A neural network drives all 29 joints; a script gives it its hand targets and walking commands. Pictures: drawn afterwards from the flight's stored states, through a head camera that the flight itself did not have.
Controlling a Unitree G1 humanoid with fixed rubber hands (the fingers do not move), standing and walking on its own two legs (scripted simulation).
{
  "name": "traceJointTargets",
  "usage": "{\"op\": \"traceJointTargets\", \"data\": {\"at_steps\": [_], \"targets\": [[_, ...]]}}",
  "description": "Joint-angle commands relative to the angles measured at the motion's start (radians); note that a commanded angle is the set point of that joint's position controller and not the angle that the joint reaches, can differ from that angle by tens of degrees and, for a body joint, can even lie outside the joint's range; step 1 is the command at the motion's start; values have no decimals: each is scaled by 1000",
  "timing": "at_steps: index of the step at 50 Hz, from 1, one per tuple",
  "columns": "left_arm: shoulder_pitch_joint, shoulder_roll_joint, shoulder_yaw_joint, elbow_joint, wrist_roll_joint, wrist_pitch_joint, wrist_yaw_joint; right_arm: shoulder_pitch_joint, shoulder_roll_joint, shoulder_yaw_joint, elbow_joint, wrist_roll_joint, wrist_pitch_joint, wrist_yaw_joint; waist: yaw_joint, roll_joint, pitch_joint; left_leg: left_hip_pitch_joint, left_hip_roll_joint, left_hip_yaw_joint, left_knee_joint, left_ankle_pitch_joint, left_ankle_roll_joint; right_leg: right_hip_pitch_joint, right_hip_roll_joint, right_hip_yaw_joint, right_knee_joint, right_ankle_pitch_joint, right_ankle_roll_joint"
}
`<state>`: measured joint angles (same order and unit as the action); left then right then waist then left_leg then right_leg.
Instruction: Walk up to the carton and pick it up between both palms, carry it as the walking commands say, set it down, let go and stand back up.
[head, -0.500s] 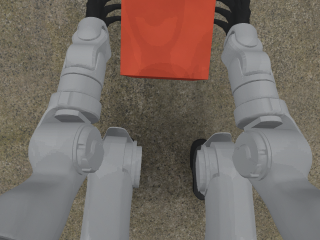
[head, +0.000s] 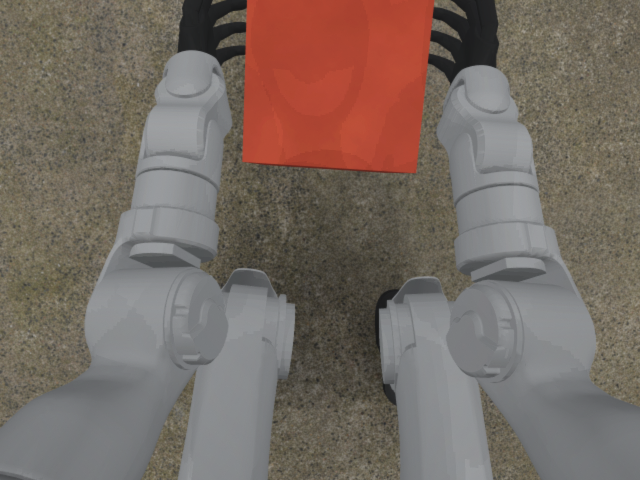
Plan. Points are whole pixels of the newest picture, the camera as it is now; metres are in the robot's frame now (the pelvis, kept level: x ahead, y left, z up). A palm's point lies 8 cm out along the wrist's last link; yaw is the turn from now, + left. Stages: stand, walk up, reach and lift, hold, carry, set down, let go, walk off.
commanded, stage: reach and lift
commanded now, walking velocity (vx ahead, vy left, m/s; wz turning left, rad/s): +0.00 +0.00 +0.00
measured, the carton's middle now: (332, 89) +0.53 +0.02 -0.21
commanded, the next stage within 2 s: none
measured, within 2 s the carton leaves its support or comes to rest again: neither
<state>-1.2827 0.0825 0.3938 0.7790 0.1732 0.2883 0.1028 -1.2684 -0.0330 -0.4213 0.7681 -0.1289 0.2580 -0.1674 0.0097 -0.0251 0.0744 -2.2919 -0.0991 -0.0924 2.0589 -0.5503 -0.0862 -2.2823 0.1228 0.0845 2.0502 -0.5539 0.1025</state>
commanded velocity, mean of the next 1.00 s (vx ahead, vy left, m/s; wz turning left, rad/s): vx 0.00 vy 0.00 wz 0.00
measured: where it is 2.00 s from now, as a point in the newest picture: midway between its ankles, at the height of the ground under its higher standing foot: (323, 363)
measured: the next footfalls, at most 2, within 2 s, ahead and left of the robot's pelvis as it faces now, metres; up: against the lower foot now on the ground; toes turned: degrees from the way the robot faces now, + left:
none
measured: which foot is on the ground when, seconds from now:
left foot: down 0.00-1.00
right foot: down 0.00-1.00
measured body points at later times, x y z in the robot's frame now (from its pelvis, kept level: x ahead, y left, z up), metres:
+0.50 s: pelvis +0.00 +0.00 +0.05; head +0.30 +0.01 +0.38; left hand +0.52 +0.15 -0.05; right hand +0.53 -0.11 -0.05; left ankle +0.11 +0.13 -0.37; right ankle +0.11 -0.14 -0.37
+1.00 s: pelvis +0.00 +0.00 +0.10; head +0.27 +0.01 +0.46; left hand +0.51 +0.15 +0.02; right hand +0.51 -0.12 +0.03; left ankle +0.11 +0.14 -0.37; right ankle +0.11 -0.14 -0.37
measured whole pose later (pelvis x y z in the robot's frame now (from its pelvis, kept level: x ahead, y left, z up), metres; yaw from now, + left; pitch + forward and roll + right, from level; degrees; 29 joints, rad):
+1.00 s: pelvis +0.00 +0.00 +0.10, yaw +1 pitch +44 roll -1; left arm -1.07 -0.05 0.47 0.72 0.27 0.33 0.12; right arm -1.06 0.08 -0.48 0.70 -0.24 0.31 -0.19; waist 0.00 -0.02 -0.15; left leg -2.00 -0.12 -0.12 1.73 -0.50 -0.09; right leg -1.99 0.14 0.12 1.73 -0.50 0.09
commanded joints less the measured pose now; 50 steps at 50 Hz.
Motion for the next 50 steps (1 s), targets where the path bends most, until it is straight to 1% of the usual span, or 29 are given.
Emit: {"op": "traceJointTargets", "data": {"at_steps": [1,5,12,22,33,41,50], "targets": [[-606,-997,-478,-55,-136,-23,-286,-635,986,503,-41,122,-4,291,21,31,-1307,697,-58,202,-181,354,31,660,70,-206,-159,331,-49],[-578,-1027,-494,-60,-133,-10,-283,-600,1015,513,-39,116,10,291,18,35,-1309,707,-61,199,-213,351,29,660,74,-204,-190,329,-50],[-536,-1045,-454,-23,-95,0,-282,-551,1019,473,6,76,15,300,13,40,-1242,699,-62,191,-274,313,32,627,77,-198,-249,288,-56],[-525,-1060,-421,-4,-81,13,-287,-540,1053,455,-5,54,38,298,14,28,-1244,709,-71,197,-338,254,38,696,79,-186,-327,247,-55],[-487,-1107,-424,-5,-76,28,-287,-498,1092,466,-14,43,54,305,9,26,-1272,784,-79,193,-402,262,36,753,82,-184,-394,251,-54],[-453,-1132,-422,4,-64,29,-279,-458,1101,459,12,35,50,314,4,38,-1254,850,-80,184,-455,261,34,767,82,-181,-445,239,-58],[-413,-1151,-418,11,-53,25,-275,-418,1127,453,24,25,47,317,5,34,-1236,901,-82,181,-510,250,36,831,83,-172,-508,230,-57]]}}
